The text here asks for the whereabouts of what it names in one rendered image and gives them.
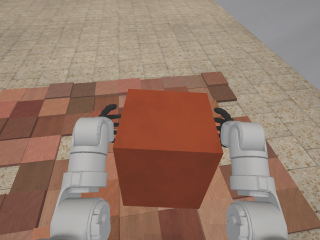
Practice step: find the left robot forearm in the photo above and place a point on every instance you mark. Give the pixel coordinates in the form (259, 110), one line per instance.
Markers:
(87, 160)

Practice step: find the carton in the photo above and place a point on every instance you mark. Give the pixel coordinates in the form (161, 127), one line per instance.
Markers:
(166, 149)

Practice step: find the right robot hand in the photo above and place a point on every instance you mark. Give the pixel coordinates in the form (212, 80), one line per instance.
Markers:
(227, 117)

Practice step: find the left robot hand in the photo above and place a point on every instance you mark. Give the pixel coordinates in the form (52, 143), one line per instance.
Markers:
(104, 113)

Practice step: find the robot left upper arm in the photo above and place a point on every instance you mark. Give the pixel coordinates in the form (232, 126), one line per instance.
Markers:
(81, 218)

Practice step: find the right robot forearm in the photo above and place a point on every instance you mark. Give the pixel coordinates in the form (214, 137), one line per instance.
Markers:
(249, 165)

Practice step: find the robot right upper arm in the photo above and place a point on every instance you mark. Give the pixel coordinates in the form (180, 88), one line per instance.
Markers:
(254, 220)

